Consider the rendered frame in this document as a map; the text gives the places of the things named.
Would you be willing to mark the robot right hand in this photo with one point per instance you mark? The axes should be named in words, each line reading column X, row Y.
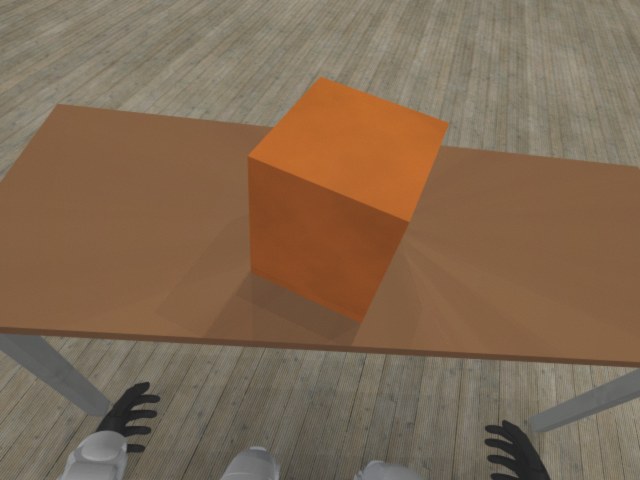
column 527, row 464

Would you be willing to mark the right robot shin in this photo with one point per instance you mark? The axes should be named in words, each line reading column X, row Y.
column 372, row 462

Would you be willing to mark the left robot thigh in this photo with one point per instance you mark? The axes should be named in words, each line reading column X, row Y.
column 252, row 464

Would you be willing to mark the left robot forearm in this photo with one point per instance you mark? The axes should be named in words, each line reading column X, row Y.
column 100, row 456

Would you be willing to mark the robot left hand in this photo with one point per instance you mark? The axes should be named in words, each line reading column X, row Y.
column 120, row 414

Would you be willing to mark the table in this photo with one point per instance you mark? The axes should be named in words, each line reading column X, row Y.
column 134, row 226

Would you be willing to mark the carton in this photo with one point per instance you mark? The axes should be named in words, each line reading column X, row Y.
column 332, row 189

